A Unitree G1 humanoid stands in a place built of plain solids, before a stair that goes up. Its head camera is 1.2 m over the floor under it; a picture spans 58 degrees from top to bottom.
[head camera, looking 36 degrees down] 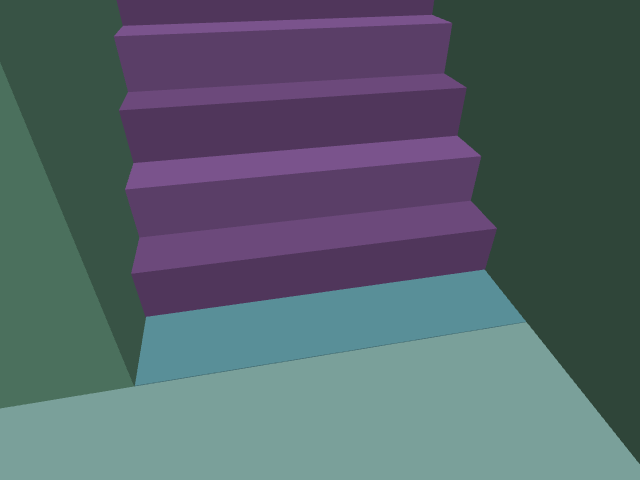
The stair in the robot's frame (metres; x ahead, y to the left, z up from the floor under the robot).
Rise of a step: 0.21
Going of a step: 0.22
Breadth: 1.40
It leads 12 degrees to the left of straight ahead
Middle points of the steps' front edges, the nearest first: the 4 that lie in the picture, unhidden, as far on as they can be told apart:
1.30 -0.03 0.22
1.51 0.02 0.43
1.73 0.06 0.64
1.95 0.11 0.86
